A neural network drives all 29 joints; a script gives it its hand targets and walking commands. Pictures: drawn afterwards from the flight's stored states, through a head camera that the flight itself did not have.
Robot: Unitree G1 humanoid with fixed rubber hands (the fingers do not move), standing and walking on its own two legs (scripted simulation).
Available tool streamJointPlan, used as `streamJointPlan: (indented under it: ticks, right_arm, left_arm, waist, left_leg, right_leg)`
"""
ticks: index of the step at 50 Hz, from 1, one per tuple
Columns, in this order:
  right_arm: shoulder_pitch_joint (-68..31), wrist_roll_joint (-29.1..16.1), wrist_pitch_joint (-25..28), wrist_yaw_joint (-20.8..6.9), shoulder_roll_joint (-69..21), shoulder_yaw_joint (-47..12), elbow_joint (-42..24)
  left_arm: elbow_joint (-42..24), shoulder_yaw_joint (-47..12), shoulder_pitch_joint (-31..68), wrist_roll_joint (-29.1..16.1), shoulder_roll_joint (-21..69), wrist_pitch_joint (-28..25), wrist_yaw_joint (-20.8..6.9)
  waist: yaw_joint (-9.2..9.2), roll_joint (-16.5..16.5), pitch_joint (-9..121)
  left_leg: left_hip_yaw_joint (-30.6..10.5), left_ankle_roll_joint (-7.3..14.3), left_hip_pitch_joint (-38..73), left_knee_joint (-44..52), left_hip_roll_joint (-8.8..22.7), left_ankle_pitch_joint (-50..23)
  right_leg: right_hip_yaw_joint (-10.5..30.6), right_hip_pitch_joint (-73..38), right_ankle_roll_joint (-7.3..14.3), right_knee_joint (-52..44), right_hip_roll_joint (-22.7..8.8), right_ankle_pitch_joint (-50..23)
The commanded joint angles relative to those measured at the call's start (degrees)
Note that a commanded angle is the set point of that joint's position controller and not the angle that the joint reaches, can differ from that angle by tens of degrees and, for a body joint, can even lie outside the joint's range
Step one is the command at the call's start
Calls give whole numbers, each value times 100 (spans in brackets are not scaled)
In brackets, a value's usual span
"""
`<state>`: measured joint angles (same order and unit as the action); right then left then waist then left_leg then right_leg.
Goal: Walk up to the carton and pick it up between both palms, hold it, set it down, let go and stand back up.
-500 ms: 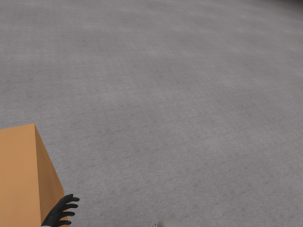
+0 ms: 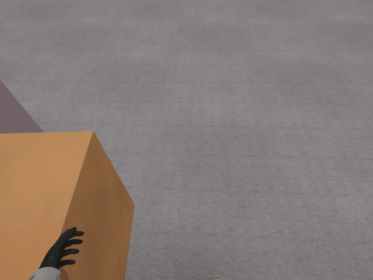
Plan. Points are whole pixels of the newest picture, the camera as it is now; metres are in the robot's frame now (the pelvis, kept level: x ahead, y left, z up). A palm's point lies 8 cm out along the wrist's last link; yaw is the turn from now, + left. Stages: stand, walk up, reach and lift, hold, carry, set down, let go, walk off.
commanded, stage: walk up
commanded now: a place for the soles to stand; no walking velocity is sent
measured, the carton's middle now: out of the picture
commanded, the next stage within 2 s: none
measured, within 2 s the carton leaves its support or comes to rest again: neither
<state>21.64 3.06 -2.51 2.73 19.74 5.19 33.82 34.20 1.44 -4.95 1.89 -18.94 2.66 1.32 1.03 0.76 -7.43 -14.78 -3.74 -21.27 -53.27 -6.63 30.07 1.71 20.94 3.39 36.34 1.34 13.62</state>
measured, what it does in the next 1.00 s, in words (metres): steps to the right, turning left: left foot, then right foot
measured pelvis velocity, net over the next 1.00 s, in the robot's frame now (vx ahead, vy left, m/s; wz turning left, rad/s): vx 0.01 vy -0.14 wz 0.91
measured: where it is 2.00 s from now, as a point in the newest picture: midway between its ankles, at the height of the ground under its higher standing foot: outside the picture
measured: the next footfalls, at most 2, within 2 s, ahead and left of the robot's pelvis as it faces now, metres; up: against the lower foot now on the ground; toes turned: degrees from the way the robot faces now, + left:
left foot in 0.52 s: -0.04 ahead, +0.02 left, +0.00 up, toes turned +35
right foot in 0.74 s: +0.06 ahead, -0.31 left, +0.00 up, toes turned +40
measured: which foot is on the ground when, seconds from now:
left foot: up 0.00-0.50, down 0.52-0.76, up 0.78-1.00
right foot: down 0.00-0.50, up 0.52-0.72, down 0.74-1.00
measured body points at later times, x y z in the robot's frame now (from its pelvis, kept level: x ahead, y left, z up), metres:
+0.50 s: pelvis -0.01 -0.11 +0.01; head -0.02 -0.09 +0.45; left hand -0.01 +0.22 -0.09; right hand +0.07 -0.40 -0.10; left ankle -0.07 +0.00 -0.72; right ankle +0.06 -0.09 -0.72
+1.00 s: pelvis +0.01 -0.14 +0.00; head +0.02 -0.10 +0.44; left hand -0.24 +0.01 -0.13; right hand +0.37 -0.14 -0.06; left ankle -0.03 +0.01 -0.69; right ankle +0.03 -0.33 -0.73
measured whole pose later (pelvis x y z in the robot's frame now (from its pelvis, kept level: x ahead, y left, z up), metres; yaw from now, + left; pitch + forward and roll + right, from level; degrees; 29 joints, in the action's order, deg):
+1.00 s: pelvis +0.01 -0.14 +0.00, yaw +52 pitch -1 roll +0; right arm 4.6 3.2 -3.2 -5.6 21.5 3.9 33.4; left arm 39.7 4.1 -30.7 3.6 -17.6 -0.8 3.0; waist -4.1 -2.9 -6.2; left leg 2.0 -0.3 -31.6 -49.3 1.5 14.8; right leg -11.1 -1.8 -3.8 26.6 -7.1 26.2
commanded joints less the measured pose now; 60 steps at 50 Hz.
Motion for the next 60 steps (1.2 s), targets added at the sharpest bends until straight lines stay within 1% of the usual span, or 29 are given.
streamJointPlan:
  ticks: [1,7,13,18,20,22,23,24,25,26,27,28,29,31,33,34,35,37,38,39,40,43,47,50,52,53,54,55,60]
  right_arm:
    - [786,-122,-135,-90,656,216,90]
    - [700,-20,-103,-234,607,164,222]
    - [1173,-78,-260,-451,753,236,522]
    - [1124,-135,-275,-613,485,122,665]
    - [1887,-120,-149,-597,411,262,998]
    - [2392,-181,-38,-523,210,322,1317]
    - [2514,-176,-33,-481,172,302,1555]
    - [1567,-108,-51,-424,368,261,1423]
    - [457,69,-88,-390,495,194,1041]
    - [155,99,-91,-346,581,199,807]
    - [-233,5,-27,-301,1251,431,603]
    - [-1256,-67,27,-277,1516,489,386]
    - [-1784,0,27,-310,1379,433,240]
    - [-1310,165,2,-425,848,183,125]
    - [-815,-22,186,-504,609,41,356]
    - [-712,-144,275,-523,679,3,463]
    - [-482,-161,272,-499,642,-31,607]
    - [209,-27,108,-438,200,-126,669]
    - [318,209,35,-397,89,-124,394]
    - [-494,347,-1,-463,192,-172,-25]
    - [-1241,356,-10,-557,350,-144,-173]
    - [-1423,43,-65,-788,260,-193,-49]
    - [-1942,-48,-28,-924,-148,-283,-411]
    - [-1049,-17,76,-839,136,-89,-166]
    - [202,166,130,-633,751,195,286]
    - [608,159,150,-540,1039,280,324]
    - [552,80,130,-458,1434,320,164]
    - [216,-215,58,-386,1487,315,142]
    - [-677,-261,58,-342,693,14,346]
  left_arm:
    - [-497,195,185,25,-435,-7,64]
    - [-299,286,-486,89,-577,-162,66]
    - [-317,399,-728,279,-727,-215,240]
    - [-171,480,-1052,381,-725,-192,314]
    - [-402,629,-636,308,-719,-132,314]
    - [-593,735,5,303,-802,-85,282]
    - [-506,678,66,182,-631,-37,263]
    - [-174,542,-785,44,-319,31,201]
    - [-147,564,-1584,-65,-274,36,87]
    - [-122,599,-1812,-118,-341,13,37]
    - [-370,716,-1777,-244,-449,27,33]
    - [-377,826,-1756,-271,-616,-2,49]
    - [-225,852,-1984,-308,-736,-84,62]
    - [-20,808,-1989,-403,-903,-336,65]
    - [119,693,-2153,-266,-498,-483,118]
    - [101,557,-2111,-166,-131,-505,162]
    - [88,484,-2134,-87,38,-493,206]
    - [-31,459,-2167,119,-43,-412,260]
    - [-249,535,-2240,181,-511,-326,209]
    - [-268,783,-1903,159,-1404,-303,156]
    - [-210,795,-1534,234,-1433,-381,181]
    - [71,598,-2653,304,-727,-409,264]
    - [222,615,-2562,123,-986,-449,171]
    - [11,530,-1965,177,-1031,-506,177]
    - [-39,351,-2319,113,-692,-485,129]
    - [-73,289,-2732,95,-477,-429,56]
    - [-287,278,-2978,36,-306,-370,5]
    - [-401,303,-2835,-100,-514,-318,-4]
    - [-490,358,-1986,-46,-456,-342,-209]
  waist:
    - [104,-901,283]
    - [-60,-1059,568]
    - [146,-857,289]
    - [172,-390,230]
    - [491,-1028,-220]
    - [1051,-717,-298]
    - [1131,627,-207]
    - [764,2695,-253]
    - [56,2464,-340]
    - [-62,1966,-198]
    - [179,2309,-107]
    - [-273,2198,-483]
    - [-669,1718,-451]
    - [-653,-66,117]
    - [-563,-1596,459]
    - [-411,-1739,532]
    - [-293,-1760,730]
    - [85,-1447,677]
    - [184,-1367,451]
    - [13,-1624,123]
    - [0,-968,-660]
    - [-306,-185,-275]
    - [-325,-482,-65]
    - [155,-689,474]
    - [699,526,1478]
    - [784,1038,1853]
    - [599,1685,1886]
    - [685,1420,2166]
    - [21,-378,-180]
  left_leg:
    - [53,16,-574,-912,288,-816]
    - [753,-107,-1142,-1389,415,-1425]
    - [907,74,-763,-955,728,-1139]
    - [1431,272,-634,-146,987,-606]
    - [2162,474,1423,1876,855,-401]
    - [2388,954,2190,2859,880,-590]
    - [1880,1340,2425,2838,1065,-892]
    - [469,1747,1278,2919,1431,-1351]
    - [-870,1913,86,3751,1861,-505]
    - [-1162,2054,-295,3973,1991,305]
    - [-2392,2764,-1253,4790,2821,1733]
    - [-2481,2672,-2524,4944,2955,1782]
    - [-1570,2057,-2775,4244,2435,1150]
    - [63,1088,-1716,2874,1305,61]
    - [564,979,86,1928,776,-1082]
    - [455,993,924,1358,785,-2196]
    - [484,1033,1156,718,702,-2986]
    - [779,659,-1194,-277,394,-493]
    - [1328,213,-2436,-887,397,318]
    - [1047,161,-2587,-637,1241,139]
    - [799,197,-2130,-464,1458,-164]
    - [1524,161,-2224,-440,705,-1150]
    - [1988,428,-581,926,728,-1957]
    - [2050,626,1233,1569,577,-2202]
    - [1813,912,3155,2068,325,-2149]
    - [836,1267,4145,1985,707,-2255]
    - [-1267,1911,4444,2179,1921,-3186]
    - [-2341,2545,3886,2927,2430,-2403]
    - [-440,1157,110,3620,1468,-2822]
  right_leg:
    - [789,-467,-962,-1897,-983,31]
    - [196,-1423,-657,-2173,-1165,1011]
    - [-118,-1118,-1048,-2740,-1702,2248]
    - [-522,-1347,-535,-2676,-2091,2175]
    - [-1673,-332,-2047,-3136,-1349,508]
    - [-2125,392,-2119,-1580,-820,148]
    - [-2036,976,-1414,619,-672,1463]
    - [-1293,791,-556,3305,-647,2465]
    - [-597,427,-348,3714,-639,2137]
    - [-419,310,-275,3628,-661,2028]
    - [226,94,-272,4615,-509,2198]
    - [861,-520,-108,4895,-583,2107]
    - [1066,-1122,77,3992,-773,1914]
    - [213,-1355,151,1033,-612,1485]
    - [-1064,-969,-282,-1078,59,-76]
    - [-1305,-887,-462,-2105,147,-772]
    - [-1188,-1216,-609,-2622,56,-901]
    - [652,-2632,-321,-1901,-1174,-949]
    - [1815,-2860,346,-1091,-2523,-2732]
    - [2910,-1970,1566,-1890,-3632,-1368]
    - [2996,-1129,1687,-2429,-3628,-601]
    - [-407,-2672,323,-1336,-1816,-4168]
    - [-953,-1539,415,-1440,-1611,-2495]
    - [-1457,-772,502,-718,-1772,-2254]
    - [-1689,-177,348,1463,-1427,-1805]
    - [-1278,718,136,2488,-1054,558]
    - [-1055,1761,-137,3776,-478,2380]
    - [-573,1635,-228,4363,-380,2234]
    - [-115,744,-230,3053,-938,771]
